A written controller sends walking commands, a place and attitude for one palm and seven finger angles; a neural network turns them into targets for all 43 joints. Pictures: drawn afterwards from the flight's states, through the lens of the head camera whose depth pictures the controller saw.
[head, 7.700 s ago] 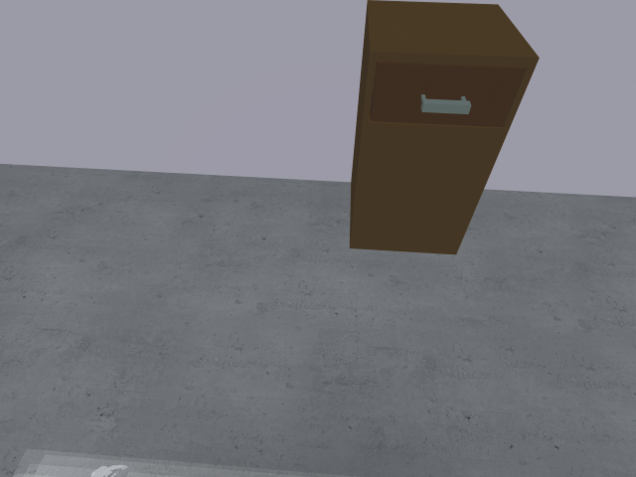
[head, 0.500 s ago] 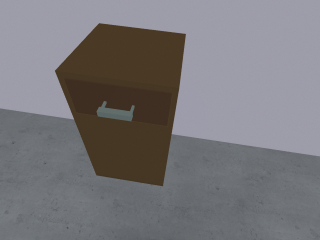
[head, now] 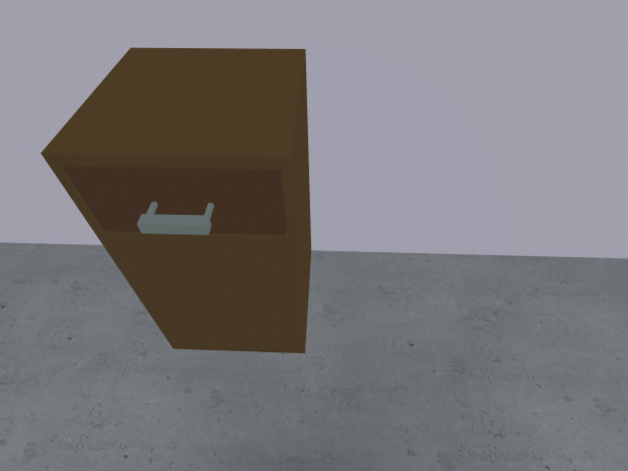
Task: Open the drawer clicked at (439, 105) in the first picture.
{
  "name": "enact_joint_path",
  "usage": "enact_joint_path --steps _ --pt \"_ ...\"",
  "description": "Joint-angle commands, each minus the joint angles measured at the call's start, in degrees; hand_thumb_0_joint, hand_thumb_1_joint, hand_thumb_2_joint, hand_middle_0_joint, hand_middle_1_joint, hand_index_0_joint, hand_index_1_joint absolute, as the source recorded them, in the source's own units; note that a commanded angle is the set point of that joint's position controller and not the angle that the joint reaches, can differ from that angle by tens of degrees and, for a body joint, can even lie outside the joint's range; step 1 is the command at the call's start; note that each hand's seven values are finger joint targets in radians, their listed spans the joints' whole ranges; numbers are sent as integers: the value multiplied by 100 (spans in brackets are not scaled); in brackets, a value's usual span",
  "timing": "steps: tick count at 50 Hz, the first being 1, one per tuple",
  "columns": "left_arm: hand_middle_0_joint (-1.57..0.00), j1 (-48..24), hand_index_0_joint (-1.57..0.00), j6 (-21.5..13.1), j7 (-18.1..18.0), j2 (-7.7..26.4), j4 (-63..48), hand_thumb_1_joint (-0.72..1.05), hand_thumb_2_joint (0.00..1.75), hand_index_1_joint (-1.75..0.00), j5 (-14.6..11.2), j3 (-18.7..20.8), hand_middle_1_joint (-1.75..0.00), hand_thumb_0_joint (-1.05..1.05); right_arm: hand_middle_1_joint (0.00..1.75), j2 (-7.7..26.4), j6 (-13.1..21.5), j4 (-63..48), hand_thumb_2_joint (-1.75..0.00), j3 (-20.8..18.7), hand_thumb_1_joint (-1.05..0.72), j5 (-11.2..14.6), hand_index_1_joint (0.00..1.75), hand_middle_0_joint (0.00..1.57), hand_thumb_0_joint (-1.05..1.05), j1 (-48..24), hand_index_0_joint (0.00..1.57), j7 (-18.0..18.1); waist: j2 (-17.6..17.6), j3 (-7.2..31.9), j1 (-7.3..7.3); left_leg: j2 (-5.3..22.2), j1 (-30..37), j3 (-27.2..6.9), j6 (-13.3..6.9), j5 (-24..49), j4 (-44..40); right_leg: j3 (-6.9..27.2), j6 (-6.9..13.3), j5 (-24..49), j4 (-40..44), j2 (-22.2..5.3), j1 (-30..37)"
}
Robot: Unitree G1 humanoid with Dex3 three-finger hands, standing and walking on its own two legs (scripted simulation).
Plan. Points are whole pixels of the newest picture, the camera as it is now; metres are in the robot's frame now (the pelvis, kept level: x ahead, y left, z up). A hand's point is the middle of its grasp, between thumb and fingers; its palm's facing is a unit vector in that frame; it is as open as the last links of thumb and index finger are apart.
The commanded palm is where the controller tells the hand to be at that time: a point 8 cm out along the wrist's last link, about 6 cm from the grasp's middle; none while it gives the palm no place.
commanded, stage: come to a stop and stand still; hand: left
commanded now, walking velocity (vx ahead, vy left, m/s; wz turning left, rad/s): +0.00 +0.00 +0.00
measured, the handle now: (178, 215) +0.57 +0.30 -0.06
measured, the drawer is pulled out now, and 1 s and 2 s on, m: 0.00 0.00 0.00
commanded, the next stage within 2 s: look again from close up in 0.52 s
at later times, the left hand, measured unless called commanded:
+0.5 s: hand out of the picture -0.01 +0.12 -0.16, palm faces +0.08 -0.98 -0.19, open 7.2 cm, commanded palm none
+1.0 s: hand out of the picture -0.02 +0.16 -0.16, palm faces +0.06 -0.98 -0.20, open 7.4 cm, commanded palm none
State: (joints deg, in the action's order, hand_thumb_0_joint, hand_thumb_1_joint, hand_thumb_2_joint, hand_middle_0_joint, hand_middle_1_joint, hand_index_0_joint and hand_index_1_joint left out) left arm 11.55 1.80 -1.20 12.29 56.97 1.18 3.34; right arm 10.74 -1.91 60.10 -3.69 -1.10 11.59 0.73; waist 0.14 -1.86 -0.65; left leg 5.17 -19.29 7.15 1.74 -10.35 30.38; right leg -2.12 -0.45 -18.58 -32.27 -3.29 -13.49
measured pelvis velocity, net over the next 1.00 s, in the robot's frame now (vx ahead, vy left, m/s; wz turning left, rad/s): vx -0.02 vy -0.01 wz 0.01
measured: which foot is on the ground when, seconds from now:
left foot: down 0.00-0.00, up 0.02-0.24, down 0.26-1.00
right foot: down 0.00-1.00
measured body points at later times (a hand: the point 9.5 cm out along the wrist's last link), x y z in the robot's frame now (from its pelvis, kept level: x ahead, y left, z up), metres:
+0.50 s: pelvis -0.01 -0.05 +0.01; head +0.00 -0.05 +0.46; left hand -0.01 +0.17 -0.14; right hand -0.03 -0.25 -0.15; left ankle -0.03 +0.10 -0.73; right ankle -0.01 -0.12 -0.73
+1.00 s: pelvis -0.02 -0.01 +0.01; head -0.03 -0.02 +0.46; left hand -0.02 +0.21 -0.15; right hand -0.03 -0.22 -0.15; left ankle -0.04 +0.09 -0.73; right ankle -0.01 -0.12 -0.73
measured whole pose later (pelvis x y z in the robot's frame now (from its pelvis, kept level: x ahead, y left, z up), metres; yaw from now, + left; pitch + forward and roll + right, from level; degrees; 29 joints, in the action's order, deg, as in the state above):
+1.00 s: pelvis -0.02 -0.01 +0.01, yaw +1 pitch -1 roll +0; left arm 17.3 -0.6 -1.8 8.2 62.9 0.4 -0.2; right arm 7.7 1.3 62.1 1.0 -1.0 19.9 1.2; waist 1.1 0.8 0.2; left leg -0.6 -10.0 2.4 -1.4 -16.3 27.5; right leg -3.6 0.7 -14.2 -28.1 -1.2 -12.6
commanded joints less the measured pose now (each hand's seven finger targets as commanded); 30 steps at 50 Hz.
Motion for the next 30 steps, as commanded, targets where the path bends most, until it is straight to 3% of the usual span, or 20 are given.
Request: enact_joint_path --steps 1,2,4,6,9,11,12,13,14,15,16,21,25,30 --pt "-20 215 -20 -150 -62 951 -227 90 90 -30 44 73 -30 0 30 212 -63 -520 -90 13 -90 4 30 20 0 -99 20 -33 -1547 -205 135 -163 -240 -610 -136 -1717 1106 1745 766 -565 2361 -1467 -820" --pt "-20 65 -20 -161 -77 817 -189 90 90 -30 28 54 -30 0 30 285 -78 -453 -90 17 -90 -12 30 20 0 -38 20 -13 -1670 -355 89 -153 -232 -741 -184 -1544 1344 1642 817 -465 2314 -1344 -894" --pt "-20 -210 -20 -158 -64 575 -195 90 90 -30 7 -11 -30 0 30 278 -36 -151 -90 17 -90 13 30 20 0 423 20 -13 -1151 -263 -99 -210 -125 -687 -169 -1189 1645 975 788 137 2005 -981 -588" --pt "-20 -116 -20 -172 -68 457 -134 90 90 -30 -9 -21 -30 0 30 168 -2 -34 -90 52 -90 27 30 20 0 577 20 7 -922 -222 -66 -210 13 -631 -145 -1103 1526 765 763 460 1881 -881 -455" --pt "-20 207 -20 -207 -80 398 61 90 90 -30 -34 -15 -30 0 30 77 59 47 -90 121 -90 18 30 20 0 668 20 76 -687 -51 39 -178 168 -601 -95 -1073 474 849 873 1213 1586 -906 138" --pt "-20 304 -20 -219 -89 312 214 90 90 -30 -78 -46 -30 0 30 3 130 238 -90 176 -90 23 30 20 0 896 20 115 -339 74 -7 -162 819 -680 -129 -224 -561 821 687 1371 1340 -794 101" --pt "-20 381 -20 -233 -81 222 268 90 90 -30 -121 -90 -30 0 30 75 195 317 -90 214 -90 20 30 20 0 968 20 134 -88 127 27 8 1072 -921 -203 595 -821 665 493 1517 1189 -530 72" --pt "-20 445 -20 -240 -81 133 304 90 90 -30 -135 -113 -30 0 30 175 232 354 -90 228 -90 18 30 20 0 917 20 160 77 153 109 177 1088 -1007 -248 927 -855 568 351 1622 1175 -341 186" --pt "-20 464 -20 -253 -81 135 347 90 90 -30 -133 -112 -30 0 30 213 237 395 -90 235 -90 15 30 20 0 905 20 192 -67 153 129 201 1042 -934 -229 884 -761 544 282 1755 1226 -292 308" --pt "-20 474 -20 -236 -83 140 418 90 90 -30 -140 -118 -30 0 30 187 241 464 -90 236 -90 27 30 20 0 881 20 196 306 183 139 183 966 -931 -231 954 -742 480 246 1856 1155 -311 459" --pt "-20 465 -20 -228 -84 185 457 90 90 -30 -141 -118 -30 0 30 121 240 482 -90 251 -90 36 30 20 0 847 20 190 458 244 134 175 926 -910 -230 871 -845 444 250 1842 1146 -327 626" --pt "-20 501 -20 -242 -80 183 593 90 90 -30 -117 -167 -30 0 30 52 175 513 -90 254 -90 33 30 20 0 897 20 181 1 -130 70 38 843 -786 -166 98 -981 605 241 1026 1585 -361 446" --pt "-20 601 -20 -241 -78 123 659 90 90 -30 -99 -183 -30 0 30 37 163 525 -90 264 -90 27 30 20 0 957 20 171 -61 -388 52 4 872 -774 -177 -116 -1054 641 250 357 1782 -318 160" --pt "-20 789 -20 -271 -86 24 707 90 90 -30 -90 -200 -30 0 30 18 190 509 -90 276 -90 28 30 20 0 997 20 173 -111 -342 41 -1 970 -769 -202 -43 -1053 643 243 359 1803 -312 91"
